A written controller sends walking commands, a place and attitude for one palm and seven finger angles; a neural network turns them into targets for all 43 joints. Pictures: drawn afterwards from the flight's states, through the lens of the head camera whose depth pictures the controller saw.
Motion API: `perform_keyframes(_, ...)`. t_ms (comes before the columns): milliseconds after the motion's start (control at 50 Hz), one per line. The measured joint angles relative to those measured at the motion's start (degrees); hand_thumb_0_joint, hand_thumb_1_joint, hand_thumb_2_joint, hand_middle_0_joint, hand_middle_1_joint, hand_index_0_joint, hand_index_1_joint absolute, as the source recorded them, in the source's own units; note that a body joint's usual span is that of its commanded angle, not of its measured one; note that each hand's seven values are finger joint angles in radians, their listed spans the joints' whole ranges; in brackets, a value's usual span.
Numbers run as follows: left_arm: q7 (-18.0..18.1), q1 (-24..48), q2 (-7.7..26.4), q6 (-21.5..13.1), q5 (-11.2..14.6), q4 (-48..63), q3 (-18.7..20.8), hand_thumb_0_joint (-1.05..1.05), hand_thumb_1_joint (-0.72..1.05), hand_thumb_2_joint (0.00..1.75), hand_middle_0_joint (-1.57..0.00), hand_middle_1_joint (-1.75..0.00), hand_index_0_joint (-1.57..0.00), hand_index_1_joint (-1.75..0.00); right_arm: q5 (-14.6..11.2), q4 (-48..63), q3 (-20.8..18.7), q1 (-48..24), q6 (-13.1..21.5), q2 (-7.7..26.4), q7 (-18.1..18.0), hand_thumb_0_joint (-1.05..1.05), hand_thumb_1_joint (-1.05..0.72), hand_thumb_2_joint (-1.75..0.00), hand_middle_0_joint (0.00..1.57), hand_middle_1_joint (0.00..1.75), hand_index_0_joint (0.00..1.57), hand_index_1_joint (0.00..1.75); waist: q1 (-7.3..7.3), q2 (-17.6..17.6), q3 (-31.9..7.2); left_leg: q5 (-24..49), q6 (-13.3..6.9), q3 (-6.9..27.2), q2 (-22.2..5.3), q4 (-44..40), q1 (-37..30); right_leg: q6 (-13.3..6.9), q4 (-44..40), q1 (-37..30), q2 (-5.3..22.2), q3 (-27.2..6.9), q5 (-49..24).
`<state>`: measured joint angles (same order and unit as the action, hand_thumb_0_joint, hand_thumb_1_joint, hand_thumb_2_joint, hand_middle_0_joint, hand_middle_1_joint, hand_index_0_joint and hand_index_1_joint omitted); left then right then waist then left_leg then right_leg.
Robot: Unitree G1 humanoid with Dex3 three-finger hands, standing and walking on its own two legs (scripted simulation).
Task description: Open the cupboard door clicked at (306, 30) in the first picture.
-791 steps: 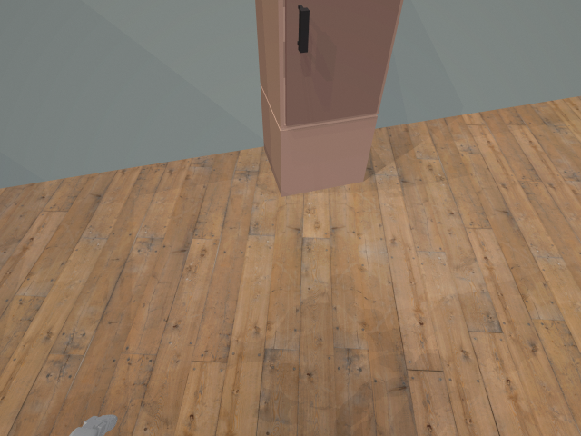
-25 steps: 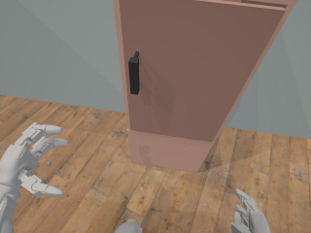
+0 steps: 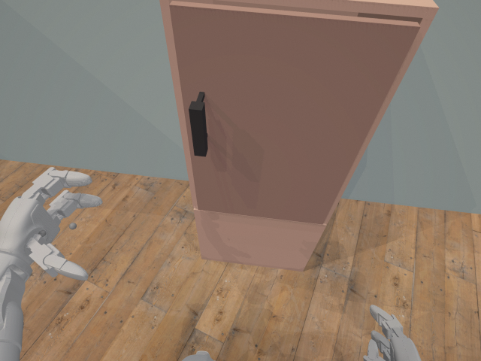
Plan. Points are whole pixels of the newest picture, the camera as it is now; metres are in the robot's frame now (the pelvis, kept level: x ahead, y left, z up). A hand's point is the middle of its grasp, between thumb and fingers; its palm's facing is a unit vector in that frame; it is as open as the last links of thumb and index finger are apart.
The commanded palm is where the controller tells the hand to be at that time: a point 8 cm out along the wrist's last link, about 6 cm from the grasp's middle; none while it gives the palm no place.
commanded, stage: raise the hand with hooked fingers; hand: left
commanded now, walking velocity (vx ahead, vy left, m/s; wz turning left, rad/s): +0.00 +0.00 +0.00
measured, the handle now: (201, 124) +0.56 +0.12 +0.07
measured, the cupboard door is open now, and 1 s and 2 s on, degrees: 0 0 0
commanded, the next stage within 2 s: move the hooked fingers beside the handle in 0.32 s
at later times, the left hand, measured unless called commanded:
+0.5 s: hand (78, 226) +0.29 +0.26 +0.09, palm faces -0.05 -1.00 -0.02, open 14.0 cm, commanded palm +0.28 +0.31 +0.09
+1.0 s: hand (111, 188) +0.36 +0.24 +0.09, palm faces -0.07 -1.00 -0.01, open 14.0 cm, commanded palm +0.34 +0.29 +0.08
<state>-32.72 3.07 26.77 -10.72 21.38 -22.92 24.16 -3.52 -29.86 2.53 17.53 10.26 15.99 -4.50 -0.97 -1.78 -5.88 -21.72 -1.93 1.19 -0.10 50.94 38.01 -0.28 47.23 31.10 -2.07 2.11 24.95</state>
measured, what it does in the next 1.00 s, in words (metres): stands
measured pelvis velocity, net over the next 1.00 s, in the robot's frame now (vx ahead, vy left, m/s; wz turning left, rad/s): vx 0.00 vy -0.01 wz -0.01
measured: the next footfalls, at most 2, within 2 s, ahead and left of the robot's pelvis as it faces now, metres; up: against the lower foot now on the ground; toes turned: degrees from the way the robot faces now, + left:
none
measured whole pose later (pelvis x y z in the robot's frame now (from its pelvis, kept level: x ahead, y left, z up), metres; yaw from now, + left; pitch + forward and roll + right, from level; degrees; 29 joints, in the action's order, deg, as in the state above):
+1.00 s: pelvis +0.00 -0.01 +0.00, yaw -1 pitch +10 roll -2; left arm -28.2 19.7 25.9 -15.0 16.9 -38.4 21.8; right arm -3.4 -32.3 2.2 19.0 5.0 15.7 -4.1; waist -2.8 -1.3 -5.6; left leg -21.7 -1.5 0.6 -0.5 51.5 40.2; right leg -0.6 48.8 34.1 -2.4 1.5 25.2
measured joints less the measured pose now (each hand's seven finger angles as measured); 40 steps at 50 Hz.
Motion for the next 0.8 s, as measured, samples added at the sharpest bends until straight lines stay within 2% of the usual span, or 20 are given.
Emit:
perform_keyframes(200,0.46,-0.62,-1.32,-1.87,-0.12,0.11,0.24,-0.01,-0.50,0.30,-0.30,-1.20,-0.30,-1.20,0.14,-0.26,-0.32,-0.24,-0.70,0.01,0.03,0.01,-0.90,-0.90,0.20,0.30,0.20,0.30,0.18,0.28,0.29,-0.30,0.32,0.08,-0.17,0.19,0.01,-0.31,0.43,0.14,-0.18,0.05,0.42)
perform_keyframes(440,-0.28,0.04,-1.07,-1.94,0.38,-0.92,0.19,-0.01,-0.50,0.30,-0.30,-1.20,-0.30,-1.20,0.00,-0.31,-0.07,-0.90,-1.09,-0.30,-0.08,0.01,-0.90,-0.90,0.20,0.30,0.20,0.30,0.40,-0.01,-0.12,-0.18,0.53,0.24,-0.25,0.02,-0.18,-0.51,0.38,-0.01,-0.28,0.18,0.38)
perform_keyframes(560,0.21,4.13,-1.13,-2.17,-0.51,-4.45,-0.84,-0.01,-0.50,0.30,-0.30,-1.20,-0.30,-1.20,-0.07,-0.83,0.05,-1.08,-1.27,0.00,-0.56,0.01,-0.90,-0.90,0.20,0.30,0.20,0.30,0.59,-0.03,0.11,-0.02,0.55,0.68,-0.05,0.57,0.62,-0.52,0.95,0.61,-0.14,0.65,0.43)
perform_keyframes(640,0.96,7.88,-1.42,-2.39,-1.64,-6.83,-2.21,-0.01,-0.50,0.30,-0.30,-1.20,-0.30,-1.20,-0.08,-1.55,0.12,-1.25,-1.59,0.03,-0.75,0.01,-0.90,-0.90,0.20,0.30,0.20,0.30,0.34,0.17,0.37,0.13,0.54,0.78,0.06,0.84,1.20,-0.53,1.34,1.19,-0.04,0.77,0.40)
perform_keyframes(800,3.41,11.64,-1.98,-2.62,-3.35,-9.14,-3.50,-0.01,-0.50,0.30,-0.30,-1.20,-0.30,-1.20,0.01,-1.53,0.01,-0.31,-3.00,-0.42,-0.12,0.01,-0.90,-0.90,0.20,0.30,0.20,0.30,-1.06,0.39,0.31,0.31,0.44,-0.10,-0.11,0.26,1.19,-0.41,1.22,1.70,-0.10,-0.13,0.13)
